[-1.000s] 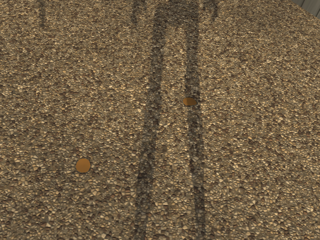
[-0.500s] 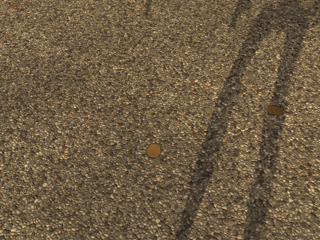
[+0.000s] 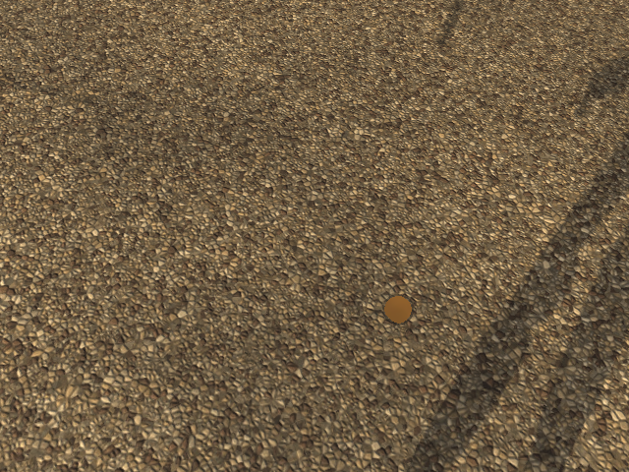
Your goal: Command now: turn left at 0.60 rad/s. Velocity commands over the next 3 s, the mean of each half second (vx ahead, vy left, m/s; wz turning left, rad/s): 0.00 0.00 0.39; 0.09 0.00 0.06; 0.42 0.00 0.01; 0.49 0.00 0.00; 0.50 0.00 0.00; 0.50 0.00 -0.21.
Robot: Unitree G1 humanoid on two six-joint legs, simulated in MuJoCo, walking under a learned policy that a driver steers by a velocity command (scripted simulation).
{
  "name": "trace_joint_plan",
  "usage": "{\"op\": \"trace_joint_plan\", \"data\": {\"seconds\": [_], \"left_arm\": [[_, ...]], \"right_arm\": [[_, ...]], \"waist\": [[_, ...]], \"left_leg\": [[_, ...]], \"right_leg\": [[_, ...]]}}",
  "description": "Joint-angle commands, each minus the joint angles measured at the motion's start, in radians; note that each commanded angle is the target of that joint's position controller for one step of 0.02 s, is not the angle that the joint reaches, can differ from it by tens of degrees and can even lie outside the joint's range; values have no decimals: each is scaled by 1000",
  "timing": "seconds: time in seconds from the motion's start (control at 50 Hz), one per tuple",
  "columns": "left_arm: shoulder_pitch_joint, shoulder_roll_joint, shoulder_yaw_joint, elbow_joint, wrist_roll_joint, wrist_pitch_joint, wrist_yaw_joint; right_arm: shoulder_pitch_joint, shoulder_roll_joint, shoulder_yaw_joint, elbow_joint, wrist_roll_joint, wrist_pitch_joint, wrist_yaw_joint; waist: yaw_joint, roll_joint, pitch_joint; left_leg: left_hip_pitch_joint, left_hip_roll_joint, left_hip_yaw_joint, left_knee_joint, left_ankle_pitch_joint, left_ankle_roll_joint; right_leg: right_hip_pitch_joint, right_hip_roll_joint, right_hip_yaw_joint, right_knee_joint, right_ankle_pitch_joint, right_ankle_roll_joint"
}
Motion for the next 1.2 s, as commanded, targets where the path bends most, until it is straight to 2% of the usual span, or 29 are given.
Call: {"op": "trace_joint_plan", "data": {"seconds": [0.02,0.1,0.12,0.14,0.16,0.18,0.24,0.3,0.36,0.4,0.44,0.46,0.48,0.5,0.52,0.54,0.58,0.76,0.8,0.84,0.88,0.94,1.0,1.02,1.04,1.06,1.08,1.12,1.2], "left_arm": [[-27,93,24,-79,-6,-27,-8],[56,95,32,-61,-3,-43,-21],[84,138,44,-58,8,-42,-17],[47,221,57,-72,23,-31,-9],[62,197,52,-73,45,-32,-12],[29,151,35,-88,36,-35,-8],[-20,95,13,-93,3,-29,4],[24,97,9,-76,10,-17,9],[25,116,12,-69,7,-8,4],[51,140,17,-57,-2,-1,-1],[46,133,9,-48,-17,1,-4],[81,113,0,-32,-22,-5,-5],[116,87,-12,-25,-3,-20,-12],[145,41,-28,-35,31,-38,-21],[105,39,-33,-32,33,-39,-17],[67,65,-29,-30,31,-36,-16],[53,79,-25,-18,23,-29,-10],[103,75,-27,47,15,-21,5],[114,67,-28,62,10,-19,10],[75,63,-27,44,-3,-29,11],[24,68,-24,11,-18,-55,4],[43,73,-22,8,-36,-93,-25],[248,65,-14,113,-17,-105,-43],[347,89,-5,145,-12,-103,-40],[440,203,20,145,-11,-104,-34],[438,220,20,132,0,-111,-42],[356,162,2,108,-1,-118,-39],[286,117,-12,84,1,-117,-33],[326,79,-31,93,2,-103,-30]], "right_arm": [[-26,-181,-56,-71,3,-6,2],[-73,-166,-53,-76,25,6,-1],[-46,-135,-44,-75,23,5,-4],[23,-87,-32,-77,13,2,-2],[7,-161,-55,-77,7,-7,-6],[26,-211,-74,-57,3,-9,-8],[39,-142,-63,-12,6,11,-11],[-10,-82,-39,-25,13,7,-8],[-40,-38,-13,-32,2,4,-3],[-35,-53,-15,-22,8,3,1],[26,-53,-17,13,7,1,4],[36,-63,-17,20,1,0,4],[42,-106,-21,10,-6,0,-3],[14,-180,-33,2,-20,4,-12],[-28,-94,-12,2,-27,-2,0],[-48,-50,0,-1,-29,-11,10],[-29,-64,-1,16,-32,-24,14],[-12,-41,13,50,-23,-37,10],[13,-58,6,64,-17,-31,5],[65,-114,-11,77,-7,-26,3],[112,-129,-17,96,1,-40,0],[94,-105,-15,100,16,-65,1],[-9,-96,-12,79,20,-57,7],[-16,-46,2,74,8,-61,8],[-26,26,23,34,-5,-73,8],[-23,-40,4,14,19,-90,1],[6,-77,-9,31,40,-105,4],[13,-73,-11,61,28,-120,15],[-8,-34,-9,70,7,-118,40]], "waist": [[-8,171,-129],[47,160,-150],[39,93,-172],[-28,-173,-156],[6,-248,-124],[-5,-160,-108],[-6,-111,-67],[24,-140,-85],[41,-179,-115],[54,-195,-116],[17,-172,-110],[12,-144,-104],[28,-69,-140],[83,139,-159],[62,166,-159],[47,129,-125],[28,127,-83],[34,54,-45],[21,72,-64],[-18,143,9],[-39,197,80],[-14,178,63],[98,109,-35],[130,48,-64],[147,-220,-89],[141,-253,-59],[99,-152,25],[70,-86,63],[65,-86,14]], "left_leg": [[137,247,-332,-102,205,176],[108,187,-354,-26,231,115],[22,140,-305,50,76,62],[-155,-13,-110,250,-277,-9],[-253,-46,-13,478,-467,-64],[-257,7,-22,624,-413,-91],[-276,12,-8,727,-277,-139],[-240,26,49,578,-248,-157],[-95,76,110,324,-267,-155],[-19,74,151,187,-229,-148],[104,62,179,-64,-37,-117],[190,68,159,-186,76,-89],[316,154,54,-165,243,-56],[329,272,-65,-92,396,21],[192,287,-69,-97,271,82],[167,234,-38,-104,142,62],[141,188,-10,-108,92,18],[107,163,5,-97,127,9],[119,159,-13,-130,-129,32],[110,242,-162,-234,-494,108],[99,338,-315,-306,-556,175],[180,375,-306,-293,-408,185],[-23,238,-76,-172,-208,103],[-124,177,3,-28,-176,59],[-297,43,153,325,-243,-33],[-438,24,92,541,-397,-47],[-512,92,40,638,-320,-28],[-544,155,74,632,-129,-5],[-480,181,144,550,43,-32]], "right_leg": [[8,18,3,-83,-20,-12],[195,15,-18,-389,169,-53],[317,-97,57,-434,263,-95],[397,-302,273,-455,451,-212],[329,-426,425,-486,523,-362],[300,-416,372,-477,500,-373],[300,-279,183,-448,471,-296],[351,-239,100,-442,531,-303],[349,-239,66,-424,554,-301],[336,-249,80,-412,563,-306],[299,-237,71,-377,540,-280],[258,-221,64,-369,488,-236],[182,-193,39,-341,381,-161],[119,-97,-63,-284,177,-84],[212,-91,-79,-325,84,-42],[231,-83,-86,-328,143,-24],[225,-77,-95,-316,200,-22],[251,-91,-88,-344,240,-17],[228,-49,-141,-288,93,-18],[69,-13,-174,-155,-45,-36],[-54,-45,-113,-35,-128,-82],[-111,-97,-65,-50,-190,-155],[352,-9,-163,-300,173,-145],[495,-53,-87,-318,149,-147],[597,-286,295,-494,-47,-245],[574,-423,608,-616,-205,-366],[536,-419,564,-624,-275,-366],[516,-334,373,-628,-137,-303],[507,-237,119,-623,375,-257]]}}
Next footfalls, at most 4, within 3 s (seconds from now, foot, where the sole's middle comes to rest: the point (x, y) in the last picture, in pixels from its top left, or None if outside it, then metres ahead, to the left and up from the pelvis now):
0.12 right None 0.06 -0.14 -0.78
0.48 left None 0.00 0.12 -0.78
1.52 left None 0.44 0.16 -0.78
2.02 right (325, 333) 0.76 -0.03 -0.78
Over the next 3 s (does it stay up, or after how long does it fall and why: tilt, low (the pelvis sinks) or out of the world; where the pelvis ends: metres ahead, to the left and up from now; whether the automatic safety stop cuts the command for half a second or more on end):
stays up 1.08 0.16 0.00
